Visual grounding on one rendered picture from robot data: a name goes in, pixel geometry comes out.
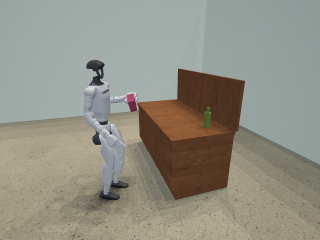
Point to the robot torso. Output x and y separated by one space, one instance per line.
101 105

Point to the table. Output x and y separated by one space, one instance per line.
191 158

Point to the robot left shin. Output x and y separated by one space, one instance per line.
118 169

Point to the robot right hand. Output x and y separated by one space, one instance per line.
111 140

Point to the sponge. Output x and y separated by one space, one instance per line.
131 102

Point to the robot left hand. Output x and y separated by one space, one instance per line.
135 94

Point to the left robot forearm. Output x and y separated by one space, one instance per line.
117 99

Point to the right robot upper arm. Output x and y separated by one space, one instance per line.
89 95

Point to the right robot forearm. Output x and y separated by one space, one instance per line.
96 125

